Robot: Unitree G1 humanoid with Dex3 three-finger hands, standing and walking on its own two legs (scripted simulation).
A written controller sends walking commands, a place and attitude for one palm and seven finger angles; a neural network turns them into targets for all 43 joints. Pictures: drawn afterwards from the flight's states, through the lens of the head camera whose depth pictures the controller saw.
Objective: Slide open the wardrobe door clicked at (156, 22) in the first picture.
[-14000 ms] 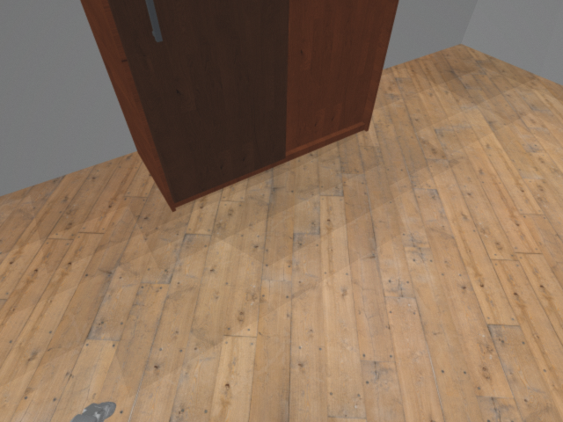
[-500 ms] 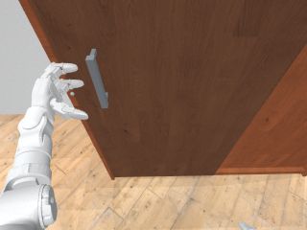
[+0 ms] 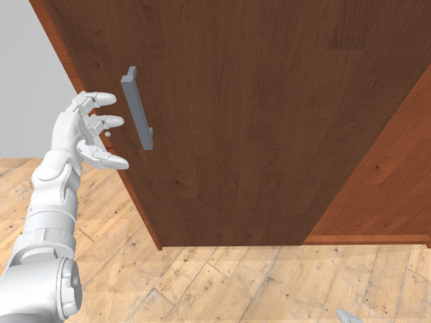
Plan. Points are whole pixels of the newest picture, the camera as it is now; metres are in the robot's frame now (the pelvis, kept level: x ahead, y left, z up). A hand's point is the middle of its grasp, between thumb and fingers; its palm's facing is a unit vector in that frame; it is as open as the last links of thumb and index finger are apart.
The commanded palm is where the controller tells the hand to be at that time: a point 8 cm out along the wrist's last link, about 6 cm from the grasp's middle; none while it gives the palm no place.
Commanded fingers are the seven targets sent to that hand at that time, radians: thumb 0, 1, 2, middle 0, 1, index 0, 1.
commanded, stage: feel for the door with the fingertips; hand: left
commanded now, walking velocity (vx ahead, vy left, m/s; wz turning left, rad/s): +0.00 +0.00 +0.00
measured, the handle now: (140, 111) +0.49 +0.16 +0.12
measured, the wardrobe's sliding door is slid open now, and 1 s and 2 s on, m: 0.00 0.00 0.00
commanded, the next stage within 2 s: slide the fingers in behind the handle in 0.32 s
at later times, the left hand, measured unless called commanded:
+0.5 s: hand (123, 127) +0.44 +0.18 +0.13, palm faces +0.01 -1.00 -0.02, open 13.8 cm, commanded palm +0.41 +0.24 +0.13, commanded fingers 0.00 -0.50 0.30 -0.30 -1.20 -0.30 -1.20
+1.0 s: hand (131, 128) +0.43 +0.16 +0.13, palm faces +0.00 -1.00 +0.00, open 14.0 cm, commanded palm +0.40 +0.22 +0.13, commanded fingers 0.00 -0.50 0.30 -0.30 -1.20 -0.30 -1.20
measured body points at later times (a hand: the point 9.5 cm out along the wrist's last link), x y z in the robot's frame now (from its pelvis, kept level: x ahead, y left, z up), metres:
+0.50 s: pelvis +0.00 +0.00 +0.00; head +0.05 -0.01 +0.45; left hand +0.43 +0.24 +0.13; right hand +0.08 -0.26 -0.11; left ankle -0.05 +0.10 -0.73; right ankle +0.04 -0.12 -0.73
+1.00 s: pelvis +0.00 +0.00 +0.00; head +0.04 -0.01 +0.45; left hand +0.43 +0.22 +0.13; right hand +0.09 -0.25 -0.11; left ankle -0.05 +0.10 -0.73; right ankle +0.04 -0.12 -0.73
